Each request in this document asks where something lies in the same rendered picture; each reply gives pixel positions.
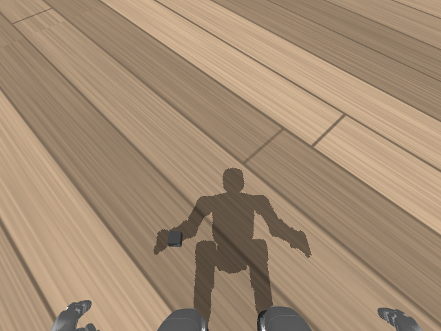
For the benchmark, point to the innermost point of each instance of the cube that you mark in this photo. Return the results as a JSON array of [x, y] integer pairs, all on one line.
[[175, 239]]

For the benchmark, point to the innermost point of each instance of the right robot hand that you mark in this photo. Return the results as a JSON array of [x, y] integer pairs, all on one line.
[[398, 319]]

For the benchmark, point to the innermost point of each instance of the left robot hand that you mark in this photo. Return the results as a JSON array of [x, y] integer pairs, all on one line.
[[67, 320]]

